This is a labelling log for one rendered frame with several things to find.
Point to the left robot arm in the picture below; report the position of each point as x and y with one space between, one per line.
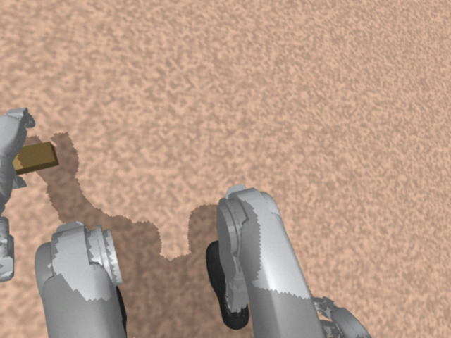
6 240

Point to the right robot foot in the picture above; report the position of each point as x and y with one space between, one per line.
235 321

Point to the small box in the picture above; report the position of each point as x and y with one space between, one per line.
35 157

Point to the left robot hand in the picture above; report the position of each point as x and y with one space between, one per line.
13 133

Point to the right robot hand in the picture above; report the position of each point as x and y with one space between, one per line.
343 325

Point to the left robot foot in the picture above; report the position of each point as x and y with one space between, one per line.
123 313

